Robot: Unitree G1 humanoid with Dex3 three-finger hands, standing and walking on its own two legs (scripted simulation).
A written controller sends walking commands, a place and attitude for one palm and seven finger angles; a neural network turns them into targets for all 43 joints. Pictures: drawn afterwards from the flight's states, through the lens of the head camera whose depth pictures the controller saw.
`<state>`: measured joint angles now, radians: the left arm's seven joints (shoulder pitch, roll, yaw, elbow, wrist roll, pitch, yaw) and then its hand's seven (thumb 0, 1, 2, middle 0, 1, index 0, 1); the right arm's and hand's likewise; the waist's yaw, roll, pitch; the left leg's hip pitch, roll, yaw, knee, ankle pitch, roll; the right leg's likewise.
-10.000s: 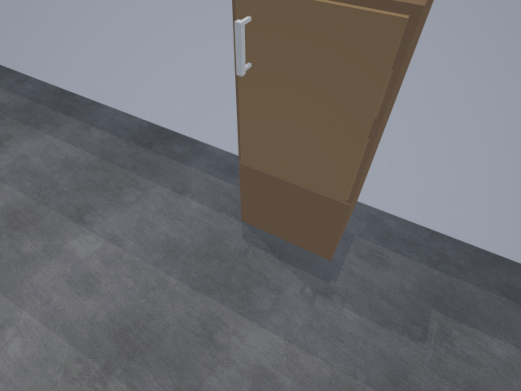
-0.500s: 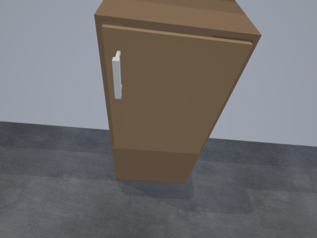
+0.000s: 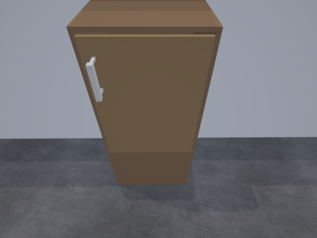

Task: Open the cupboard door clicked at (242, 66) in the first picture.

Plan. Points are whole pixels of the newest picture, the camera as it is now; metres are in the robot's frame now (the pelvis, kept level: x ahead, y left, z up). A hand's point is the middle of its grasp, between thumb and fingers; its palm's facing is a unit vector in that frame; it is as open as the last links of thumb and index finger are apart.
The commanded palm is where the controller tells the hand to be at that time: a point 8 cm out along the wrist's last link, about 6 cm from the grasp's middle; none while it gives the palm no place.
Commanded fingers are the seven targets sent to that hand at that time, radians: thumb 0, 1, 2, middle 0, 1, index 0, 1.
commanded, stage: come to a stop and stand still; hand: left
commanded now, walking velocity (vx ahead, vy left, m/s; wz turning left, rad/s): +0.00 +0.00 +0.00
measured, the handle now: (96, 79) +0.58 +0.22 +0.11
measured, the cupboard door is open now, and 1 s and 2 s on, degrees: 0 0 0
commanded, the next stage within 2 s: look again from close up in 0.42 s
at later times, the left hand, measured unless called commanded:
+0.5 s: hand out of the picture -0.03 +0.12 -0.18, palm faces +0.06 -0.99 -0.12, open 7.4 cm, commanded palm none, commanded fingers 0.00 0.90 0.90 -0.20 -0.30 -0.20 -0.30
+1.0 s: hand out of the picture +0.06 +0.20 -0.17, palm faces +0.01 -0.97 -0.23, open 7.4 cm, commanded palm none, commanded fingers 0.00 0.90 0.90 -0.20 -0.30 -0.20 -0.30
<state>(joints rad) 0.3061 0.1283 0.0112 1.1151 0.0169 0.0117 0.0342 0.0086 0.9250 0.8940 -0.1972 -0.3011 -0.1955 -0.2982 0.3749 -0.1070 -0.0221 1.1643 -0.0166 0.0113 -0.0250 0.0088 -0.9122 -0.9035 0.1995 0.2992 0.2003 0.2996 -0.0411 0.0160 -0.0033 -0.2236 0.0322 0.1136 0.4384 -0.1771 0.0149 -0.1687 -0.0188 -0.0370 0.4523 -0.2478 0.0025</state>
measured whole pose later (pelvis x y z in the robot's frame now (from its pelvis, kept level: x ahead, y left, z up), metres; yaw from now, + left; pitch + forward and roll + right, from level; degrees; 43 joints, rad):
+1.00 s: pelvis +0.04 +0.01 +0.00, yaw +0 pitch +0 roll +1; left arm 0.26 0.16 0.00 1.06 0.02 -0.01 0.04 0.00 0.91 0.89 -0.20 -0.30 -0.19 -0.30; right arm 0.31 -0.16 0.02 1.09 -0.02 -0.03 -0.02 0.02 -0.92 -0.90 0.20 0.30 0.20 0.30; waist -0.01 0.02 0.01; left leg -0.23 -0.01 0.10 0.49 -0.26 0.04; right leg -0.18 -0.05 -0.02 0.51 -0.33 0.02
